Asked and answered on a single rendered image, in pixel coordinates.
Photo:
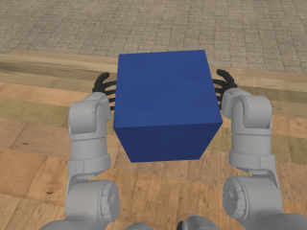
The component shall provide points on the robot left hand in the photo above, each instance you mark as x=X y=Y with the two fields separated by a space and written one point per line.
x=99 y=86

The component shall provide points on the robot right forearm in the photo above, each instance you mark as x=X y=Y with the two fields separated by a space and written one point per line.
x=251 y=122

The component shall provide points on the robot left forearm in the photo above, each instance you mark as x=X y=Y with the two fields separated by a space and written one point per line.
x=87 y=131

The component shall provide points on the robot right hand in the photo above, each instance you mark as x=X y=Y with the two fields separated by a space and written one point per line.
x=229 y=83

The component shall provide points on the right robot upper arm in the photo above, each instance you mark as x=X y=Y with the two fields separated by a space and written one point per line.
x=256 y=203

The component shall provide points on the carton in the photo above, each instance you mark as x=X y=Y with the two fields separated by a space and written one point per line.
x=166 y=107

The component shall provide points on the left robot upper arm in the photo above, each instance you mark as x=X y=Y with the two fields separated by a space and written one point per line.
x=90 y=205

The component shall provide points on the robot right thigh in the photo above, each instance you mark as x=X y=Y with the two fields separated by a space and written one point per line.
x=199 y=223

